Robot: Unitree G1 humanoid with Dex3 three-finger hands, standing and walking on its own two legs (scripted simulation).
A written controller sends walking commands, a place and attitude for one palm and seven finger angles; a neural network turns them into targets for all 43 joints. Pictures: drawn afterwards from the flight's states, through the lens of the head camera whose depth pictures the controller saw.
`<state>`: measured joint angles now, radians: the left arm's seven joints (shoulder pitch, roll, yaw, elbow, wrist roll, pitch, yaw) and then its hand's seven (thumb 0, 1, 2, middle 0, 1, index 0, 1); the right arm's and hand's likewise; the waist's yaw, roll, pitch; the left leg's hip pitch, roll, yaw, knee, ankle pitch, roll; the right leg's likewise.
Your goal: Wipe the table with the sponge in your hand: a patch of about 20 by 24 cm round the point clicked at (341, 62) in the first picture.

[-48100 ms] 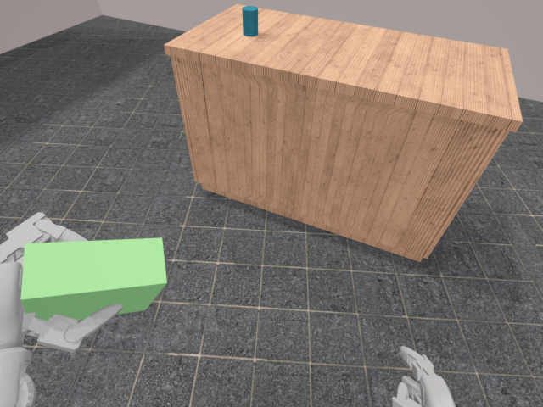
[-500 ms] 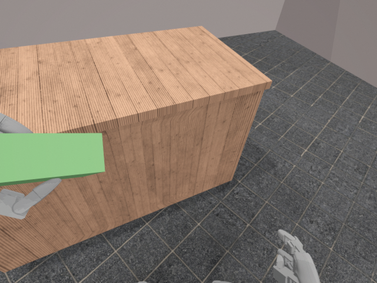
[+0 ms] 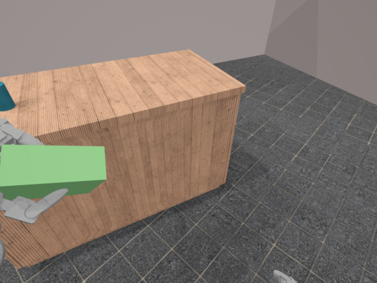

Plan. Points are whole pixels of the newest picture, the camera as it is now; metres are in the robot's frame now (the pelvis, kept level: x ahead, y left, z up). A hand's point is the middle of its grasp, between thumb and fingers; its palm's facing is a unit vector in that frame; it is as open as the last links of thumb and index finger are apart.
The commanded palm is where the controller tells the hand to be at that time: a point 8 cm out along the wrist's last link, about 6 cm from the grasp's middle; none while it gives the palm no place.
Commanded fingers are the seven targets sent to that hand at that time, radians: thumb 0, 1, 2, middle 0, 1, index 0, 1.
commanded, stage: stop stepping back and stand still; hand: left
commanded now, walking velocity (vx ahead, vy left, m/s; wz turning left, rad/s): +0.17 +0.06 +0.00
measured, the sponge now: (68, 173) +0.24 +0.20 +0.21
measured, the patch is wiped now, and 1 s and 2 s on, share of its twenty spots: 1.00 1.00 1.00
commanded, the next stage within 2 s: stand and wait in 1.24 s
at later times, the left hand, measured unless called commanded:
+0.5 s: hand (32, 209) +0.16 +0.21 +0.23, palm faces +0.47 -0.80 -0.37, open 9.7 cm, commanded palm +0.10 +0.26 +0.24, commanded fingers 0.00 0.10 1.30 -1.20 -1.60 -1.20 -1.60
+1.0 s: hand (19, 198) +0.17 +0.23 +0.23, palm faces +0.45 -0.82 -0.37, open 9.7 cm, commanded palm +0.12 +0.28 +0.24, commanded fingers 0.00 0.10 1.30 -1.20 -1.60 -1.20 -1.60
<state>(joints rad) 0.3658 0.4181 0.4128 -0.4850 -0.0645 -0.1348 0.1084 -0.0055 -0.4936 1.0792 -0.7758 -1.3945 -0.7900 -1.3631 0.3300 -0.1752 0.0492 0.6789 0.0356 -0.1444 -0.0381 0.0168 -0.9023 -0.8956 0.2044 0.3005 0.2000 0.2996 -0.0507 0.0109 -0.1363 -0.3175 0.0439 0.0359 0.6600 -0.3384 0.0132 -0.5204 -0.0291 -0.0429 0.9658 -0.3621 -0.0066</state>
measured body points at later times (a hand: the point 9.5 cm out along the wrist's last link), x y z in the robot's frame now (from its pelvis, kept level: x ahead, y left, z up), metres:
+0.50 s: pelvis -0.05 -0.03 -0.01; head -0.08 -0.05 +0.44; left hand +0.13 +0.25 +0.25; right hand +0.12 -0.26 -0.09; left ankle -0.04 +0.10 -0.69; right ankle +0.00 -0.11 -0.72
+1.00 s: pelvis -0.03 +0.00 +0.01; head -0.03 +0.00 +0.46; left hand +0.14 +0.28 +0.24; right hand +0.16 -0.23 -0.06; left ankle -0.02 +0.12 -0.72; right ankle +0.00 -0.11 -0.72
